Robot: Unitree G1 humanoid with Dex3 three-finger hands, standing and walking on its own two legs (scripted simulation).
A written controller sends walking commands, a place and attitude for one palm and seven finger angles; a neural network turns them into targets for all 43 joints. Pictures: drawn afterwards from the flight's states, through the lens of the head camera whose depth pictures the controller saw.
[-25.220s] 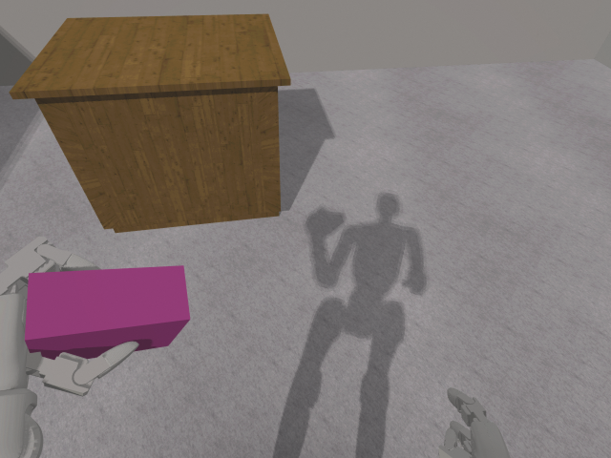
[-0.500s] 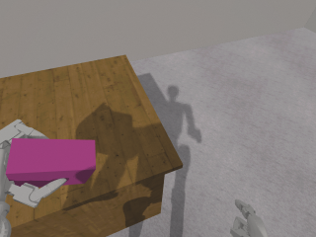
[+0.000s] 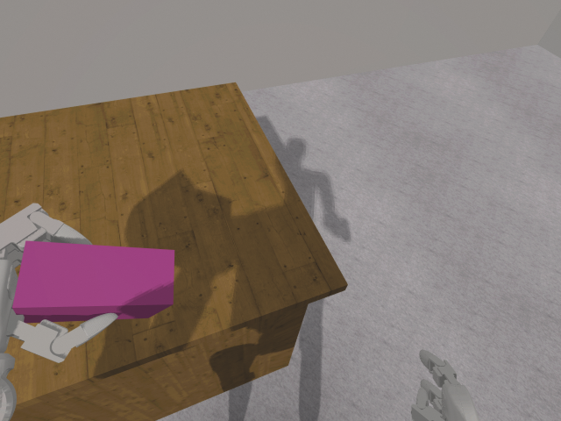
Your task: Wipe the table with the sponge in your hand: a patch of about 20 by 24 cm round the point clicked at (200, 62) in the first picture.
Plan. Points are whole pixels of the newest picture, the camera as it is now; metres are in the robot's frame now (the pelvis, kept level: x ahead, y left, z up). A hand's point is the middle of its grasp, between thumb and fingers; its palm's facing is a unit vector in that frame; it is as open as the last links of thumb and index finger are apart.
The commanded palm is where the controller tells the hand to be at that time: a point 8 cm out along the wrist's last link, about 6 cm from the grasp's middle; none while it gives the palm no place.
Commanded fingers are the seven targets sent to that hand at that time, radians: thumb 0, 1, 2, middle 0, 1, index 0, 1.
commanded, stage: come to a stop and stand still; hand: left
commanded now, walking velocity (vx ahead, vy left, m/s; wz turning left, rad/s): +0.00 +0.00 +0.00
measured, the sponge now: (120, 286) +0.23 +0.20 +0.12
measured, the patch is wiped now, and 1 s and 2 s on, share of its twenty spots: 0.00 0.00 0.00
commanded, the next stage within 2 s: look again from close up in 0.54 s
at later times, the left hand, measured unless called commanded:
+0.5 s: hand out of the picture +0.22 +0.30 +0.16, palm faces +0.39 -0.85 -0.36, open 10.0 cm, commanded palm +0.16 +0.33 +0.18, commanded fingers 0.00 0.10 1.30 -1.20 -1.60 -1.20 -1.60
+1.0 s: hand (17, 284) +0.21 +0.28 +0.16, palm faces +0.37 -0.85 -0.38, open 10.0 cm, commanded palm +0.15 +0.31 +0.18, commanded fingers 0.00 0.10 1.30 -1.20 -1.60 -1.20 -1.60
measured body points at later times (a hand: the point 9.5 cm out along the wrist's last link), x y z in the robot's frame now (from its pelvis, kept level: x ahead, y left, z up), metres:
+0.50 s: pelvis +0.00 +0.05 +0.00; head +0.02 +0.08 +0.45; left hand +0.19 +0.35 +0.18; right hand +0.19 -0.16 -0.06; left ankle +0.02 +0.11 -0.74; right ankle +0.00 -0.11 -0.74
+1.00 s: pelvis +0.00 +0.03 +0.00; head +0.01 +0.05 +0.45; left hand +0.18 +0.32 +0.18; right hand +0.17 -0.20 -0.07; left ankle +0.02 +0.11 -0.74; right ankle +0.00 -0.11 -0.74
